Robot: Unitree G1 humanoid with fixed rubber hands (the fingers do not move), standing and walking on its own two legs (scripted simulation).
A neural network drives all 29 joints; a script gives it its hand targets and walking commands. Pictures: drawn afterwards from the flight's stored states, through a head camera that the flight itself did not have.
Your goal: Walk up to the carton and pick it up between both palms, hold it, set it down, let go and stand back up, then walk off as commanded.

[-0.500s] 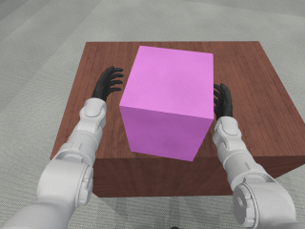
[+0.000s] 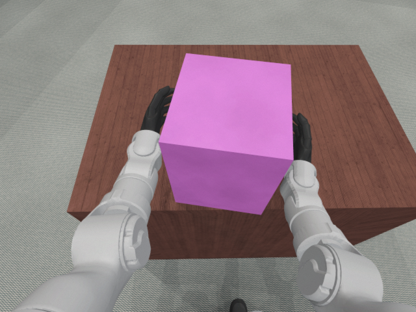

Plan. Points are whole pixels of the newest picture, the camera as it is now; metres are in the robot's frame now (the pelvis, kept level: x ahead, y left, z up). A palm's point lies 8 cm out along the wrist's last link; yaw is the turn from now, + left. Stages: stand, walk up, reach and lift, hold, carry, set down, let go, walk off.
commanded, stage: reach and lift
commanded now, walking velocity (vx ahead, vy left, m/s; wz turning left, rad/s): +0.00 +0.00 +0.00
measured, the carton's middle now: (226, 140) +0.44 -0.02 +0.02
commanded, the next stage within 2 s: none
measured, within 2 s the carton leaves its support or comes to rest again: leaves its support in 1.38 s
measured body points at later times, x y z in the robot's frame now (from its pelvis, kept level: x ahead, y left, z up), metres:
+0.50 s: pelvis -0.01 +0.01 +0.00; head +0.08 +0.03 +0.44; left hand +0.45 +0.14 +0.06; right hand +0.40 -0.15 +0.03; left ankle -0.04 +0.09 -0.73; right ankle +0.03 -0.10 -0.73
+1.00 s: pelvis -0.01 +0.01 +0.00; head +0.08 +0.03 +0.44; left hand +0.45 +0.14 +0.06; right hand +0.40 -0.15 +0.03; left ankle -0.04 +0.09 -0.73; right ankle +0.03 -0.10 -0.73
